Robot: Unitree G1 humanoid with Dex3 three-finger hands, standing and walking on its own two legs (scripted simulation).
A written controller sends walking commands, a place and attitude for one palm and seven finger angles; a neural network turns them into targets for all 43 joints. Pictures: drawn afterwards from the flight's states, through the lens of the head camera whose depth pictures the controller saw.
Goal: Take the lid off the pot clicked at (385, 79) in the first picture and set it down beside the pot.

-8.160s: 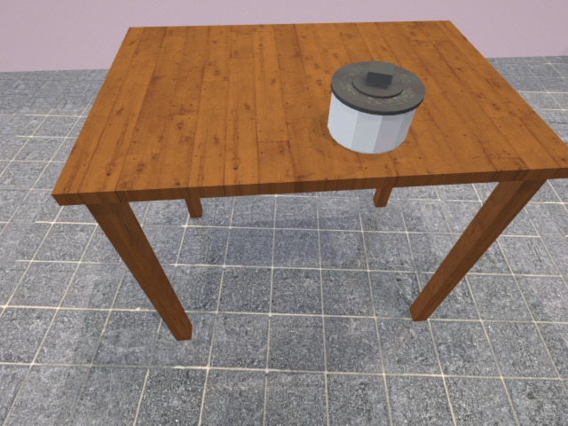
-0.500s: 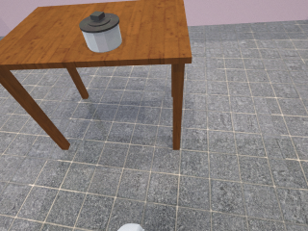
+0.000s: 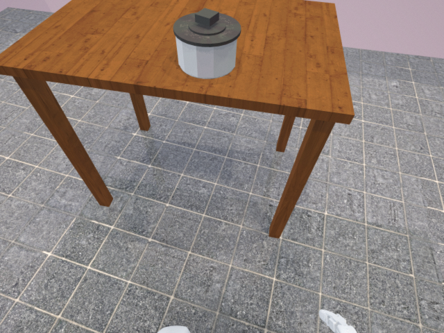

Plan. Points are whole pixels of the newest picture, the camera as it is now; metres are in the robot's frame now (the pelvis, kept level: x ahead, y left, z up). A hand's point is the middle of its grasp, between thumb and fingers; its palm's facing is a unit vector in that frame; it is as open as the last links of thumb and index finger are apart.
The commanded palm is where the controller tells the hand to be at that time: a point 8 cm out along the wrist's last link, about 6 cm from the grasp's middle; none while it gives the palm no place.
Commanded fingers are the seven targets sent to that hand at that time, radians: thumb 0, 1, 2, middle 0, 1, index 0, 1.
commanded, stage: take the last steps up to it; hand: left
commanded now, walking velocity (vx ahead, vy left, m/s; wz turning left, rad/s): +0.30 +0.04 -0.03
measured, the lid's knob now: (207, 17) +0.77 +0.14 +0.17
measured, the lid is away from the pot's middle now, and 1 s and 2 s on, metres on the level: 0.00 0.00 0.00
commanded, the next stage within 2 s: come to a stop and stand still in 0.44 s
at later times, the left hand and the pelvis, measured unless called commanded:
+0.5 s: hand (167, 246) +0.30 +0.17 -0.13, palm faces -0.02 -0.97 -0.25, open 7.3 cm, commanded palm none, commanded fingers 0.00 0.90 0.90 -0.20 -0.30 -0.20 -0.30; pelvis +0.19 -0.02 +0.01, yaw -1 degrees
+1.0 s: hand (151, 245) +0.31 +0.21 -0.16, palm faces +0.01 -0.97 -0.25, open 7.3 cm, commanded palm none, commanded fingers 0.00 0.90 0.90 -0.20 -0.30 -0.20 -0.30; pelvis +0.25 +0.01 +0.01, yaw -4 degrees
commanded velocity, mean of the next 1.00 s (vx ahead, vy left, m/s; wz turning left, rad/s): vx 0.02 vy -0.02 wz -0.01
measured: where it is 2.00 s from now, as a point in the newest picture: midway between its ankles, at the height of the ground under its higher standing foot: (231, 328)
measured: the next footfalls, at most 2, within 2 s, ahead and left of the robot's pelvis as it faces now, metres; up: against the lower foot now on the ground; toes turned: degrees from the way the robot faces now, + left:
right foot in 0.34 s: +0.27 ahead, -0.10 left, +0.00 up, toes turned -9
left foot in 0.74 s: +0.38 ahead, +0.14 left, +0.00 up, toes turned +2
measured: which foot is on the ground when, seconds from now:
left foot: down 0.00-0.34, up 0.36-0.72, down 0.74-1.00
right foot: up 0.00-0.32, down 0.34-0.76, up 0.78-1.00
